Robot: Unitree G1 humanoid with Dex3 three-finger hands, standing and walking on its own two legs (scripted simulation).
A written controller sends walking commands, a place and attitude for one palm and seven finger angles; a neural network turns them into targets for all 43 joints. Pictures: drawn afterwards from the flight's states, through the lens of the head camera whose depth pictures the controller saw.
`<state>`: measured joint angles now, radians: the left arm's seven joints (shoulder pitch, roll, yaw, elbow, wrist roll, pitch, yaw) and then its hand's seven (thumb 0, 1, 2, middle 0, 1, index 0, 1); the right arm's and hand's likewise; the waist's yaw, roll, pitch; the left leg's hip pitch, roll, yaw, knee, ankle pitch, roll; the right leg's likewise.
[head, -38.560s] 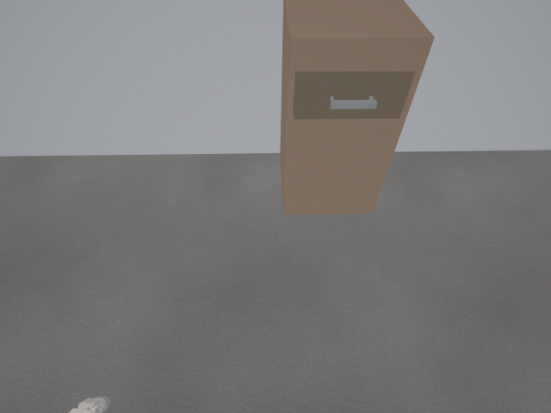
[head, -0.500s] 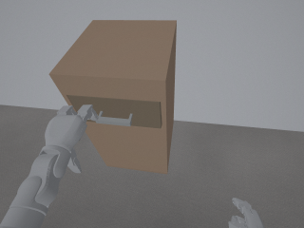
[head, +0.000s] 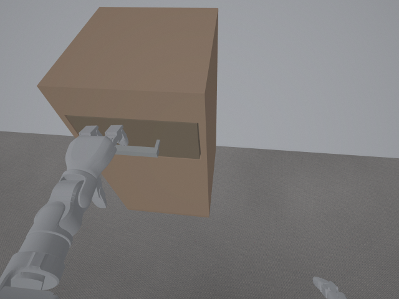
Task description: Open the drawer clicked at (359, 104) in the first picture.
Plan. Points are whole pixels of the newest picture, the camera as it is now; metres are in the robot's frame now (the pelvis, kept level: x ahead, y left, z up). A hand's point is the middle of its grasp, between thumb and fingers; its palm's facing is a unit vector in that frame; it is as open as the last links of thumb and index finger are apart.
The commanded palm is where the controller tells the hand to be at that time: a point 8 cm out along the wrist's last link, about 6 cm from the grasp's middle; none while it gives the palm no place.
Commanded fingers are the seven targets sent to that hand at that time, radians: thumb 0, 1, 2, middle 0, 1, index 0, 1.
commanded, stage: move the hooked fingers above the handle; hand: left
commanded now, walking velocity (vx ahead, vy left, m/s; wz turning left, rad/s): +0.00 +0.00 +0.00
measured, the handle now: (135, 145) +0.54 +0.25 -0.12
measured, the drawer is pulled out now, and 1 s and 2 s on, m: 0.00 0.00 0.00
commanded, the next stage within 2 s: lower the fingers behind the handle in 1.68 s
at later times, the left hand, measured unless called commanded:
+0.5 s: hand (113, 158) +0.42 +0.25 -0.01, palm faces -0.06 -0.03 -1.00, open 13.9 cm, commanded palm +0.41 +0.26 +0.04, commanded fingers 0.00 -0.50 0.30 -0.30 -1.20 -0.30 -1.20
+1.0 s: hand (124, 148) +0.49 +0.26 -0.06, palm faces -0.08 -0.01 -1.00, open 13.8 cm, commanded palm +0.49 +0.25 -0.01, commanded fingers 0.00 -0.50 0.30 -0.30 -1.20 -0.30 -1.20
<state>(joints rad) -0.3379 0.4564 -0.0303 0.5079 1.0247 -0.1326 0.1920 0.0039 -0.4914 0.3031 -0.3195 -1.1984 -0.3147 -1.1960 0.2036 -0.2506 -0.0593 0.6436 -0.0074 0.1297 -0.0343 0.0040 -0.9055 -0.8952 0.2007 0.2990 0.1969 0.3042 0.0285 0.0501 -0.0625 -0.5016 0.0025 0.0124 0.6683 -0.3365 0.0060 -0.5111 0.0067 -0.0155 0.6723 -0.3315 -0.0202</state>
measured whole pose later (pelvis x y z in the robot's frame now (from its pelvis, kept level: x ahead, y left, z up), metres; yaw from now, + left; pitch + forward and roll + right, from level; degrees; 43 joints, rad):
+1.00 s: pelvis -0.02 +0.03 -0.07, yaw -2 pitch +27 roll -3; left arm -0.89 0.60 0.04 1.15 1.15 -0.17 0.35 0.00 -0.49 0.30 -0.32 -1.20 -0.33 -1.20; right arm 0.35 -0.27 -0.05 0.70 -0.06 0.12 -0.02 0.00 -0.90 -0.89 0.20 0.30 0.20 0.30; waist -0.15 0.05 -0.15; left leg -1.09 0.02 0.00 1.09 -0.47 0.04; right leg -1.07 0.02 -0.02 1.02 -0.42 0.01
